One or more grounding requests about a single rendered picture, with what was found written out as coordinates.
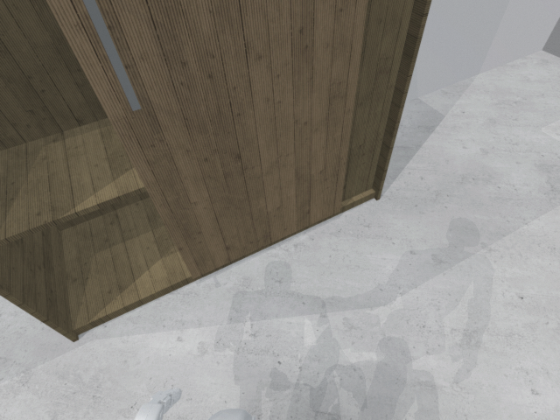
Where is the handle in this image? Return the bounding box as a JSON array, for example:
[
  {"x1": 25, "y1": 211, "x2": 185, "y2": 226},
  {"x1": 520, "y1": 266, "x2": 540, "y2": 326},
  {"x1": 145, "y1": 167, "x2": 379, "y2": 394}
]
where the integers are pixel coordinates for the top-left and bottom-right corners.
[{"x1": 83, "y1": 0, "x2": 141, "y2": 111}]

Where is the robot left hand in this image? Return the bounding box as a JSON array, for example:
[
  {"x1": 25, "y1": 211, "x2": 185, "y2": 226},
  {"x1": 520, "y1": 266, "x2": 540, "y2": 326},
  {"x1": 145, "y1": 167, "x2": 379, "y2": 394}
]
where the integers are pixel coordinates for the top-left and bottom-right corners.
[{"x1": 134, "y1": 388, "x2": 182, "y2": 420}]

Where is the wardrobe door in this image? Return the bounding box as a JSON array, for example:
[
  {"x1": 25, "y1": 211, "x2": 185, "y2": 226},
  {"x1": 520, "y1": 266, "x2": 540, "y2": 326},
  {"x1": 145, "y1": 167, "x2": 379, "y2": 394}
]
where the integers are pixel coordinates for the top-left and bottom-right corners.
[
  {"x1": 46, "y1": 0, "x2": 368, "y2": 279},
  {"x1": 341, "y1": 0, "x2": 415, "y2": 202}
]

